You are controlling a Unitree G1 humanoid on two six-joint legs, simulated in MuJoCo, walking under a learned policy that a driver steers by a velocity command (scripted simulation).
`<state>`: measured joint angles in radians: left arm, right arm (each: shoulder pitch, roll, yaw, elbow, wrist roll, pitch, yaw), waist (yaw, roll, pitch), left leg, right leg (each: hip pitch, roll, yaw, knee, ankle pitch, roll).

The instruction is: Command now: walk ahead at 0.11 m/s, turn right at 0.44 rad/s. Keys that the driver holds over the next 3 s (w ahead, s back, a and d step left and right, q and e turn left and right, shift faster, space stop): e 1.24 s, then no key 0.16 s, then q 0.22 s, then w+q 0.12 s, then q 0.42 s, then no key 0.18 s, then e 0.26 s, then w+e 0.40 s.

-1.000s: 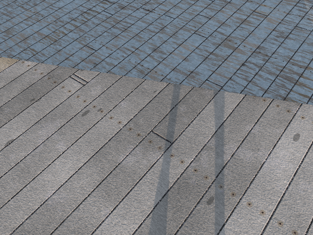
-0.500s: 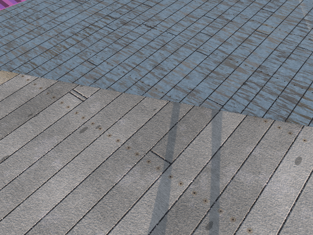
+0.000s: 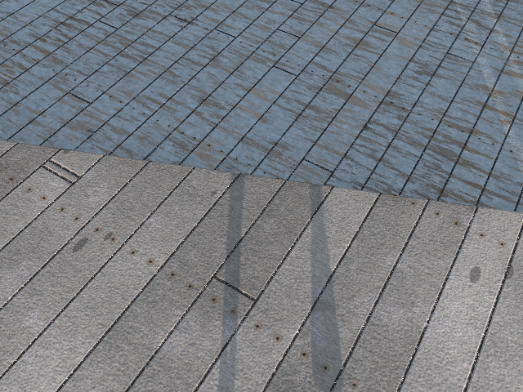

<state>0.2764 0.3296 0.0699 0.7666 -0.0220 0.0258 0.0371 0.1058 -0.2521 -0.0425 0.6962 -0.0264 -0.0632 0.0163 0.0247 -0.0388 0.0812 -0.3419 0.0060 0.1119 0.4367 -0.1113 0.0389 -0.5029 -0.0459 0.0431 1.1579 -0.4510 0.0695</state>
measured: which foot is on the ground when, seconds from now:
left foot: down 0.00-0.30, up 0.32-0.74, down 0.76-1.00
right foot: up 0.00-0.28, down 0.30-0.76, up 0.78-1.00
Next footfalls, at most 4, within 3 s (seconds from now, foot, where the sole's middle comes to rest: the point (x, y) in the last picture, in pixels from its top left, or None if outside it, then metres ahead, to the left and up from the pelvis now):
0.30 right None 0.10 -0.15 -0.77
0.76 left None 0.18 0.07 -0.77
1.18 right None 0.02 -0.15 -0.77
1.58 left None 0.19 0.01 -0.77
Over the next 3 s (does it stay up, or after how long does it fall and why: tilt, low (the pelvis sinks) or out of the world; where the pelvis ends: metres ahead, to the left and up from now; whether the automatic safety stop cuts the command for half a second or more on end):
stays up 0.25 -0.20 -0.01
